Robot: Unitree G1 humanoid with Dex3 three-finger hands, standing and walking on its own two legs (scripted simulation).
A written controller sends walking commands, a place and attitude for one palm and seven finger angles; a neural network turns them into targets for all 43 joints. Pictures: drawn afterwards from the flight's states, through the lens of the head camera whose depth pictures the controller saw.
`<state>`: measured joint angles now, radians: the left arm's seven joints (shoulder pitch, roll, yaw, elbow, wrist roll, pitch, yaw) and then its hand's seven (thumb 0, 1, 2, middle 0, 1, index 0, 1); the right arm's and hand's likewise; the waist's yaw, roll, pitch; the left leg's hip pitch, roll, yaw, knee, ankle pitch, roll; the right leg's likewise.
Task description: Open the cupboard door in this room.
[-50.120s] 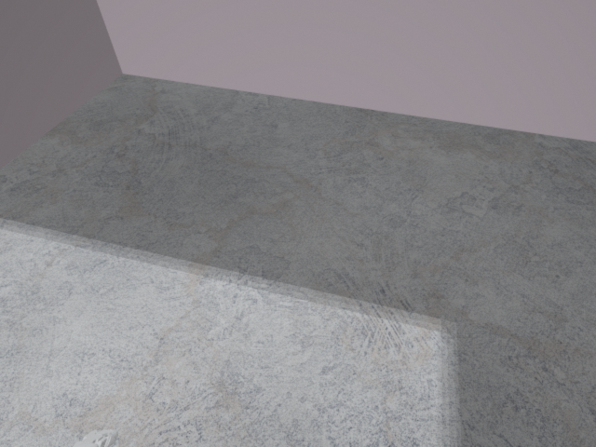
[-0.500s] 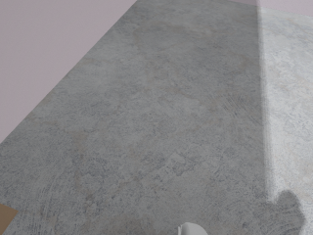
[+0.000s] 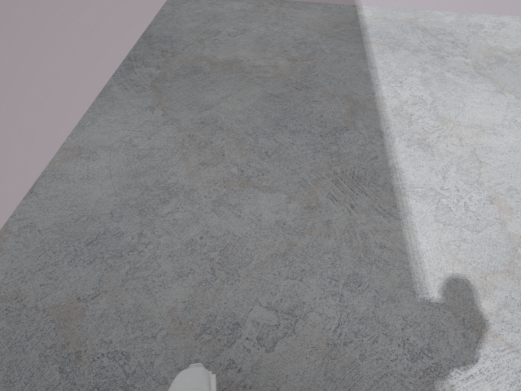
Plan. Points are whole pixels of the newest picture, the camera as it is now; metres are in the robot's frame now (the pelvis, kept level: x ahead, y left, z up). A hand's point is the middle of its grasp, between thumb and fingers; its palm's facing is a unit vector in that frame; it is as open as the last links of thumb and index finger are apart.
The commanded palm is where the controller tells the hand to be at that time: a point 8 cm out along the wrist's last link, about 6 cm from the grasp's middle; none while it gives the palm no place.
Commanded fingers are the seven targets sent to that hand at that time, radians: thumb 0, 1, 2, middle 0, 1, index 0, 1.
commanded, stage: walk to a spot facing it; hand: left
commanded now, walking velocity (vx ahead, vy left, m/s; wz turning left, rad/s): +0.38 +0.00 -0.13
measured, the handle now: out of the picture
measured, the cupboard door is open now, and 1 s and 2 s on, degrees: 42 42 42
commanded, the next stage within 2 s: turn to face it in 0.36 s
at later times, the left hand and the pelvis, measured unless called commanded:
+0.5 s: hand (188, 281) +0.35 +0.16 -0.17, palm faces -0.16 -0.96 -0.22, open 7.3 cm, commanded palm none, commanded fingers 0.00 0.90 0.90 -0.20 -0.30 -0.20 -0.30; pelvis +0.24 -0.02 -0.01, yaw -9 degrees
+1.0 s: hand (200, 240) +0.46 +0.16 -0.19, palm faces +0.10 -0.97 -0.22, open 7.3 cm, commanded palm none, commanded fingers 0.00 0.90 0.90 -0.20 -0.30 -0.20 -0.30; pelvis +0.38 -0.05 -0.02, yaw +5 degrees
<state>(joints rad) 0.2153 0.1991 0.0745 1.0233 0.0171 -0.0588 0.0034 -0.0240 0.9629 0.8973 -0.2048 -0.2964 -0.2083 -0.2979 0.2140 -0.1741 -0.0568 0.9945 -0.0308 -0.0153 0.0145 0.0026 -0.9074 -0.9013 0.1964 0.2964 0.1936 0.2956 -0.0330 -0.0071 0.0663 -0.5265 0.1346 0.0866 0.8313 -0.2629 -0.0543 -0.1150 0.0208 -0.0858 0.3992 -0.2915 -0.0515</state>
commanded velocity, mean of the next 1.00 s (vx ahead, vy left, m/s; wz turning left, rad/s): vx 0.13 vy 0.00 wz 0.19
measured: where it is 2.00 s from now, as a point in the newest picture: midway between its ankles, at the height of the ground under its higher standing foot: (296, 321)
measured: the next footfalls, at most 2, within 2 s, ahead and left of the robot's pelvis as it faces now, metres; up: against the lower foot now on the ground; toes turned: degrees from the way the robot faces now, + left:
left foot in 0.12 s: +0.22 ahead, +0.14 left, +0.00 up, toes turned +6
right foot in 0.52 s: +0.34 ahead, -0.15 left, +0.00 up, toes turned -17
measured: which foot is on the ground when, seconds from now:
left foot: up 0.00-0.10, down 0.12-0.52, up 0.54-0.84, down 0.86-1.00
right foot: down 0.00-0.12, up 0.14-0.50, down 0.52-0.86, up 0.88-1.00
